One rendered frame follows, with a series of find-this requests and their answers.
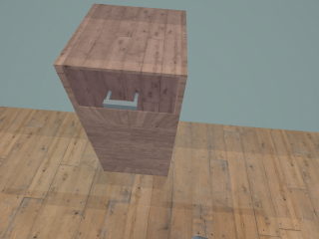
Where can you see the cabinet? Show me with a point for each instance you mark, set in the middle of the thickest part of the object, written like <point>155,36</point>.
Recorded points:
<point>134,40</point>

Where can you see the drawer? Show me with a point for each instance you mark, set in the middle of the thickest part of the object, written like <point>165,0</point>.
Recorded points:
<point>157,94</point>

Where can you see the handle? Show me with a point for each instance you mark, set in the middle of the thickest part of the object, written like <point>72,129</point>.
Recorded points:
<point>120,105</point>

